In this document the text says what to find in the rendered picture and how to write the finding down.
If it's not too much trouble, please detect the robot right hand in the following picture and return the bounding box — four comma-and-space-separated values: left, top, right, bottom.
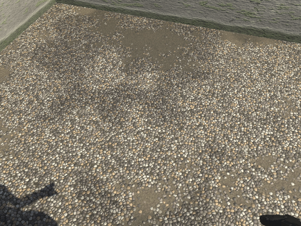
260, 214, 301, 226

